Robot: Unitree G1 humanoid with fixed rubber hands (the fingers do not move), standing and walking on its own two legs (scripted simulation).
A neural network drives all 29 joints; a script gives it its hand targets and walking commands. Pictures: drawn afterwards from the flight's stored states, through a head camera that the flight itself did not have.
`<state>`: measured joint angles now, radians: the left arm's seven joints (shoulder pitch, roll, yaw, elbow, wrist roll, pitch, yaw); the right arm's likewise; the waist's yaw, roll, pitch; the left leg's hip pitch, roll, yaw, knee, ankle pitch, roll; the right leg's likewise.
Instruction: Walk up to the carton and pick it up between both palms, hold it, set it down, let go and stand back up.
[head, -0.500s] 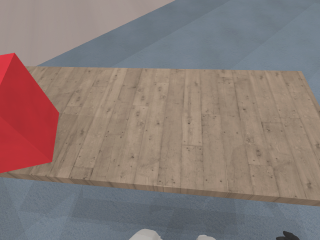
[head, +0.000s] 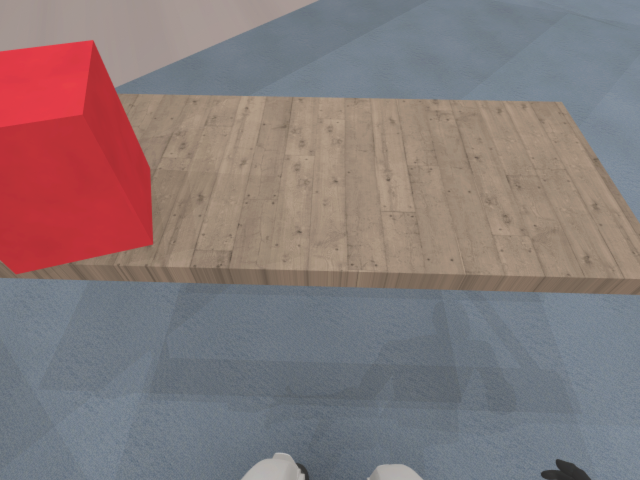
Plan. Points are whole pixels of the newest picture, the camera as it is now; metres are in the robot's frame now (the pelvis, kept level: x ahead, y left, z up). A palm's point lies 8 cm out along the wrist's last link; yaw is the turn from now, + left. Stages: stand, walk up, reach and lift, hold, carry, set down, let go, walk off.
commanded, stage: walk up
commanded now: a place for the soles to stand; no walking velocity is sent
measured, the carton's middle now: (53, 160) +0.58 +0.39 +0.07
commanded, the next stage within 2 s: none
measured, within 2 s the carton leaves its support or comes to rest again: neither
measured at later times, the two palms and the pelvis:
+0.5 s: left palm out of the picture -0.08 +0.43 -0.07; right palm out of the picture -0.04 -0.25 -0.11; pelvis -0.12 +0.08 -0.02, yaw +0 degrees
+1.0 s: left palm out of the picture -0.12 +0.46 -0.04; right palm out of the picture -0.01 -0.22 -0.10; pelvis -0.11 +0.10 +0.00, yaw +1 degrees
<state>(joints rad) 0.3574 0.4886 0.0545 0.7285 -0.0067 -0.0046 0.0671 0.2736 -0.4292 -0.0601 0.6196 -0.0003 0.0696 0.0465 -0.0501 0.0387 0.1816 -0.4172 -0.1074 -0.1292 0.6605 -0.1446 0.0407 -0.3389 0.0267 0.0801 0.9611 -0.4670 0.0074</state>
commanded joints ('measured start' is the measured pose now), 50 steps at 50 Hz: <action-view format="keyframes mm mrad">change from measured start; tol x32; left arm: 1 341 194 112 85 3 -1 29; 8 -84 324 119 -81 26 -46 69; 39 335 265 117 31 43 -114 22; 50 9 325 106 -54 38 -99 4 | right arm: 1 -104 -222 -116 -137 -112 18 7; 21 426 -268 -149 79 -82 -8 36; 26 10 -326 -112 -43 -74 -36 4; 50 145 -224 -123 -30 -45 -56 47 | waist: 1 95 306 -108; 5 83 -229 103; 19 -29 -351 -201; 23 -66 296 -91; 50 -78 -207 -79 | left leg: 1 -218 170 -308 -409 -607 64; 5 -272 -60 -111 583 -363 -57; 9 -158 4 -152 827 -170 -62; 17 -162 138 -19 263 -490 -19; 21 444 48 87 -40 -404 63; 24 -118 357 -845 -623 -1127 128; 35 33 244 -346 -290 -599 209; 41 -478 95 -24 440 -410 -4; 50 148 159 52 53 -291 42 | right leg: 1 257 18 -121 -324 -64 -72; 3 359 -49 37 -378 -130 -81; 5 -298 -527 670 -830 -361 -282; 14 292 -275 349 -519 -174 -198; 19 -64 -309 191 -569 -172 -179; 24 -560 35 102 298 -141 -54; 37 137 -13 -125 -409 152 -59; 39 380 -146 247 -549 -152 -132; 41 258 -442 717 -657 -355 -268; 50 -185 -310 263 -440 -16 -212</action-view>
